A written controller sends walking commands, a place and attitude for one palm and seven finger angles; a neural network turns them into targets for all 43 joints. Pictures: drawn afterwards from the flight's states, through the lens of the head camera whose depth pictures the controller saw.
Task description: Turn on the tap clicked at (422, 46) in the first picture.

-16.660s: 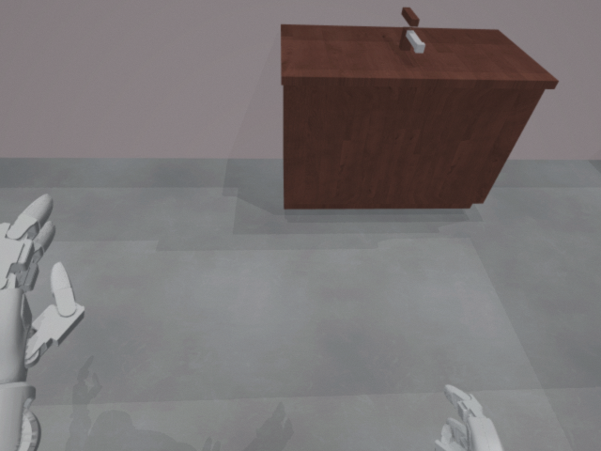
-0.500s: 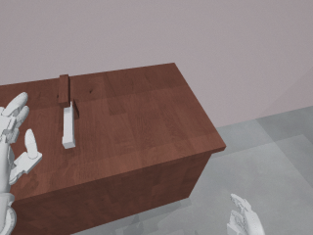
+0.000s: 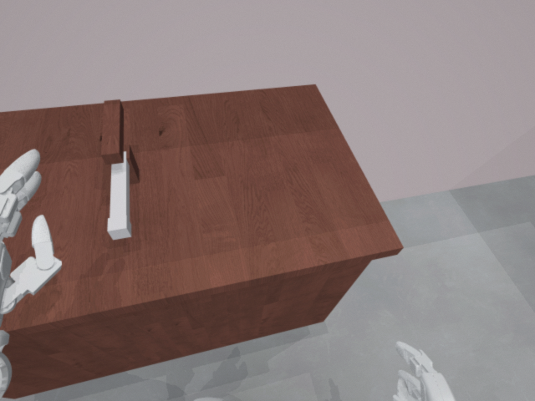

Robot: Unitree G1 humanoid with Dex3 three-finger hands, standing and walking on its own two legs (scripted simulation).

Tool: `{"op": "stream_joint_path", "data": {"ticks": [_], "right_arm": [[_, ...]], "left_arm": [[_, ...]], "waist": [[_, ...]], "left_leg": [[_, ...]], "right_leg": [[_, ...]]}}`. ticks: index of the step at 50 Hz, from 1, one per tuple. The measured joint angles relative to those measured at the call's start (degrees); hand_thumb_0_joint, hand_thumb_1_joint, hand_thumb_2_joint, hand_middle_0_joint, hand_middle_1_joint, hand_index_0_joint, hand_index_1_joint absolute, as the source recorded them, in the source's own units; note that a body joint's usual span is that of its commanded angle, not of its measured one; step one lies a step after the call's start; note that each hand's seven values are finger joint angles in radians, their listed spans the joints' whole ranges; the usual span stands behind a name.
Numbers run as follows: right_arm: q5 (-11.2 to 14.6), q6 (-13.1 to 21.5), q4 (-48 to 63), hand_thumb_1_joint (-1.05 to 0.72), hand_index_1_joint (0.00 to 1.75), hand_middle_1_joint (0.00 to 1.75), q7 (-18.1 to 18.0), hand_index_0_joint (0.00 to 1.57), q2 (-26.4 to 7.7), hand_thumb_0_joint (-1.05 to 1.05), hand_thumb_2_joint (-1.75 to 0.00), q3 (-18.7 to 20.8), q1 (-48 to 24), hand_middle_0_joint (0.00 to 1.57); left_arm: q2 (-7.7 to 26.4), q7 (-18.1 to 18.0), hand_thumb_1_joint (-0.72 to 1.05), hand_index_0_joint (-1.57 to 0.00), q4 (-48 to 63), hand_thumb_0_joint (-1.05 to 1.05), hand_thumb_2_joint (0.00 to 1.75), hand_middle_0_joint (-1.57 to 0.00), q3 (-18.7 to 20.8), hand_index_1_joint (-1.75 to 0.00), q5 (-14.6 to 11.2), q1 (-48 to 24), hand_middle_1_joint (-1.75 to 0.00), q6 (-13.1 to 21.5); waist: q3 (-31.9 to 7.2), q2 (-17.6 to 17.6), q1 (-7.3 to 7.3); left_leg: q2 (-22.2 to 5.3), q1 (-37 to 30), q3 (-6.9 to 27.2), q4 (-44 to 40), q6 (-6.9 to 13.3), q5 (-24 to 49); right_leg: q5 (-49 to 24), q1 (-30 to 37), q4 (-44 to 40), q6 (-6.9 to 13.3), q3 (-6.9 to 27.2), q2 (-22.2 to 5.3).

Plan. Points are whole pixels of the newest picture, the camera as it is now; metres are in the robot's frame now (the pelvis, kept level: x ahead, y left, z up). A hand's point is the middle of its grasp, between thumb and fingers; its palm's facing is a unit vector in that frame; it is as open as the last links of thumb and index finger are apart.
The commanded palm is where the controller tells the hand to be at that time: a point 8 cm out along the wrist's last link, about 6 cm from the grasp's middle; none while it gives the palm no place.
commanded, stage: come to a stop and stand still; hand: left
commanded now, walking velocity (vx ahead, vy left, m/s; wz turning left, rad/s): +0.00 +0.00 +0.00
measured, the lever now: (119, 227) +0.35 +0.27 +0.00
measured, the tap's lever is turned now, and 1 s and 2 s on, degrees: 0 0 0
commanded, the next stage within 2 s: look again from close up in 0.48 s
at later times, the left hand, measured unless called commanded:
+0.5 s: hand (10, 290) +0.19 +0.27 +0.16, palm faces +0.39 -0.85 -0.35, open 7.5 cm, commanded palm +0.13 +0.29 +0.18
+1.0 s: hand (16, 264) +0.20 +0.26 +0.18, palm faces +0.34 -0.81 -0.48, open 7.5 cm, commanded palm +0.13 +0.29 +0.18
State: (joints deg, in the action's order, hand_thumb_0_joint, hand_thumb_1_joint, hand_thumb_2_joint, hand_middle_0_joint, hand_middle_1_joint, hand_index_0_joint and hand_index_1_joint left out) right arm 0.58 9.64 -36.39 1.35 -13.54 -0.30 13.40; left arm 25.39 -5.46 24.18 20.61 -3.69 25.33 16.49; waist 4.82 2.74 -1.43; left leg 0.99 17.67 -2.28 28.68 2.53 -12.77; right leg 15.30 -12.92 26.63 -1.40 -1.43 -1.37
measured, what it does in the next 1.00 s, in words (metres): stands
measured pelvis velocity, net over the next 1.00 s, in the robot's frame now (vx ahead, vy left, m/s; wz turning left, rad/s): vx -0.04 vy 0.01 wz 0.02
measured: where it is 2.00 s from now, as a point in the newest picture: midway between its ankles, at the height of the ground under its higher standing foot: outside the picture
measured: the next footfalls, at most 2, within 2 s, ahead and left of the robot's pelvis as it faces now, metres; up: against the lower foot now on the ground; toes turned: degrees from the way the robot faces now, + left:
none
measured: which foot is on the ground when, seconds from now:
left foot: down 0.00-1.00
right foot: down 0.00-1.00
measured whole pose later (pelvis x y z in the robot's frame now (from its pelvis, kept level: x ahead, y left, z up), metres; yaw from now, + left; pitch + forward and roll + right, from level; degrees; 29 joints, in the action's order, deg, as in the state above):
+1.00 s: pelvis -0.04 +0.01 +0.00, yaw +1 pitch -2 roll -2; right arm 1.0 8.6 -31.6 -3.2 -13.3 -2.5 15.1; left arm 29.0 -2.9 21.6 19.6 -0.3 13.7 11.5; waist 4.7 1.1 -2.2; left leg 1.1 16.5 -1.4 28.2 2.9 -9.6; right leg 12.2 -11.1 25.8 -0.6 -0.9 -0.5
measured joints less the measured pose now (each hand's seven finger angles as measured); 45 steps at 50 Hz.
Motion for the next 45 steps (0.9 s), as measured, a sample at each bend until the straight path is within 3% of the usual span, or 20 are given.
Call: {"op": "stream_joint_path", "data": {"ticks": [9, 23, 45], "right_arm": [[0.47, 0.46, 0.77, -0.91, 0.3, 0.3, 0.73, 0.2, 0.51, 0.01, -0.89, 0.22, -2.58, 0.2], [0.79, -0.48, 3.41, -0.9, 0.3, 0.3, -0.54, 0.2, 2.32, 0.01, -0.89, -1.19, -4.24, 0.2], [0.57, -1.27, 3.4, -0.9, 0.3, 0.3, -2.73, 0.2, 1.02, 0.01, -0.89, -1.03, -0.76, 0.2]], "left_arm": [[0.2, -1.75, 0.88, -0.21, 3.51, 0.02, 0.9, -0.21, 1.61, -0.3, -0.46, -2.65, -0.3, -0.84], [-2.92, -0.82, 0.89, -0.21, 1.43, 0.02, 0.9, -0.21, 0.03, -0.3, -0.48, -2.7, -0.3, -2.18], [-3.77, 0.54, 0.89, -0.21, 1.63, 0.02, 0.9, -0.21, -0.91, -0.3, 0.73, -0.16, -0.3, -3.95]], "waist": [[1.18, 0.69, -0.95], [-0.17, -1.26, -1.22], [-1.41, -1.86, 1.0]], "left_leg": [[0.65, 0.92, 0.88, 1.23, 0.52, 0.28], [0.54, 0.12, 0.17, -1.3, 1.01, 3.07], [-0.78, -2.0, -0.76, -2.82, 0.64, 3.8]], "right_leg": [[-0.22, -0.23, 0.63, -0.52, -0.96, -0.62], [-3.46, 0.4, -2.11, -0.82, -0.28, -0.5], [-5.62, 2.74, -5.31, -0.52, 0.76, 0.79]]}}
